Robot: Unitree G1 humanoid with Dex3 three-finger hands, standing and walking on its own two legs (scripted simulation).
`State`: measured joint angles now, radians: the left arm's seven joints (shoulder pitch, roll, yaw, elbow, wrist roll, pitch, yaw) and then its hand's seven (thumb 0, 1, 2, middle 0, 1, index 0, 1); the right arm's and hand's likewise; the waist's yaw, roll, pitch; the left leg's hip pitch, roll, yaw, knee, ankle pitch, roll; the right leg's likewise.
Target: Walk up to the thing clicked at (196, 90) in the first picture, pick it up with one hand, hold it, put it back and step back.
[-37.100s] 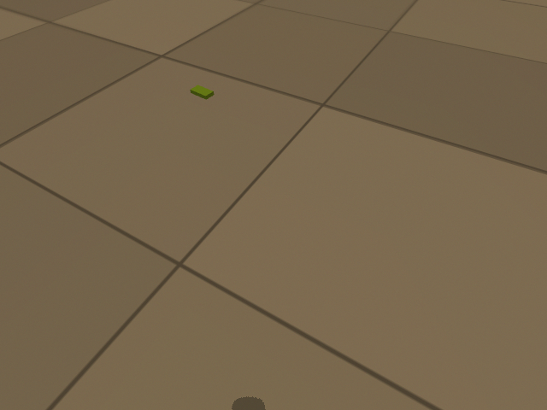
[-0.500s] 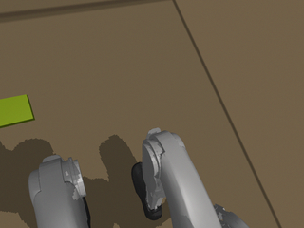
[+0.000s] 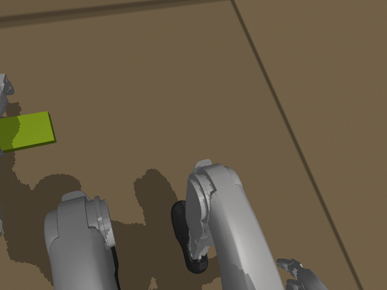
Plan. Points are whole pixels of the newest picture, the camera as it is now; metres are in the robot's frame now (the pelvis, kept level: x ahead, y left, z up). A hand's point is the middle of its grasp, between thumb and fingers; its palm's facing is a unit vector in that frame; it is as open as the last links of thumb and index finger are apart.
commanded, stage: home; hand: left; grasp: from above
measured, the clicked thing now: (18, 133) +0.50 +0.29 -0.32
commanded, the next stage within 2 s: none
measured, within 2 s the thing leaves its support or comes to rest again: neither
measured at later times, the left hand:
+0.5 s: hand out of the picture +0.46 +0.30 -0.08, palm faces -0.36 -0.42 -0.83, open 9.6 cm
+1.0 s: hand out of the picture +0.29 +0.23 +0.14, palm faces +0.06 -0.93 -0.36, open 7.4 cm
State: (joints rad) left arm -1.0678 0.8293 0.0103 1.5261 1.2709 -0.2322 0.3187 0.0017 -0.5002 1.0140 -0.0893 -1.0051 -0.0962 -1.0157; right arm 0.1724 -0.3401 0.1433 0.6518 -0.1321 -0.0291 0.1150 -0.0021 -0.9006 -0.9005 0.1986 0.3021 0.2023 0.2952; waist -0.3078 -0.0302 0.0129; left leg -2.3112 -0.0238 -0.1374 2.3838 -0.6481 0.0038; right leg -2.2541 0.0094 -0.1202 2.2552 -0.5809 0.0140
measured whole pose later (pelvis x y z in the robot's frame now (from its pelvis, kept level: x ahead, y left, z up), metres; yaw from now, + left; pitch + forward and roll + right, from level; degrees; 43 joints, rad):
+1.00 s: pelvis +0.03 +0.00 +0.25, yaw +7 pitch +25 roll -4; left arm -0.04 0.32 0.03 0.32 0.08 0.29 0.09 0.01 0.89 0.90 -0.20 -0.30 -0.21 -0.31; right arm 0.10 -0.23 0.04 0.55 0.04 -0.08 -0.06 0.00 -0.90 -0.90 0.20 0.30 0.20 0.30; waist -0.06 0.02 -0.20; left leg -1.44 -0.01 -0.08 1.60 -0.60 0.00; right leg -1.41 0.01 -0.06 1.52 -0.56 0.00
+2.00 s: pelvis +0.09 +0.01 +0.38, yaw +9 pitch +9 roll -3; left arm 0.49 0.23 0.02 -0.11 -0.05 0.45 0.02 0.01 0.90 0.90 -0.20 -0.30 -0.20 -0.30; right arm 0.29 -0.22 0.04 0.53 0.01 -0.24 -0.18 0.01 -0.90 -0.90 0.20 0.30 0.21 0.30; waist -0.03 0.05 -0.15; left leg -0.67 0.00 -0.07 0.99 -0.48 0.00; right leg -0.64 0.01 -0.05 0.92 -0.44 0.00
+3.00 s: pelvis +0.10 +0.00 +0.38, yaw +9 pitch +10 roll -3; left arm 0.50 0.22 0.03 -0.12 -0.05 0.44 0.02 0.01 0.90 0.90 -0.20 -0.30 -0.21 -0.30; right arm 0.29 -0.22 0.03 0.53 0.01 -0.24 -0.18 0.01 -0.90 -0.90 0.20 0.30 0.21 0.30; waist -0.03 0.05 -0.16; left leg -0.68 0.01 -0.07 1.00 -0.50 0.00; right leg -0.66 0.02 -0.05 0.93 -0.46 0.00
